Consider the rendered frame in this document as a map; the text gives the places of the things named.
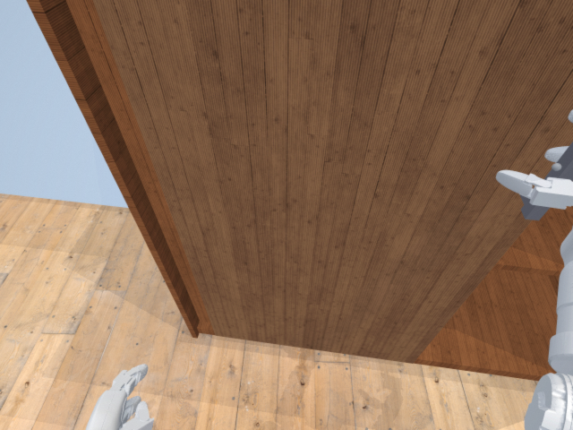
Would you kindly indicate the robot right upper arm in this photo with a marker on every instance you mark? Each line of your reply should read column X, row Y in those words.
column 552, row 404

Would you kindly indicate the robot left hand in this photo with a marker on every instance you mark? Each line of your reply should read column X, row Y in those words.
column 112, row 409

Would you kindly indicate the robot right hand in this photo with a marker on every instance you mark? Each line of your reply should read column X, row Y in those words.
column 552, row 192

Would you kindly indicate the handle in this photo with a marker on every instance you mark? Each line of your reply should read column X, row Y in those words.
column 535, row 212

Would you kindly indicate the robot right forearm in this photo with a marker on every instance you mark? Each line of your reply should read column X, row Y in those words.
column 561, row 345

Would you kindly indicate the wardrobe door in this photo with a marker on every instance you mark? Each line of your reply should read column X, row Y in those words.
column 94, row 38
column 330, row 165

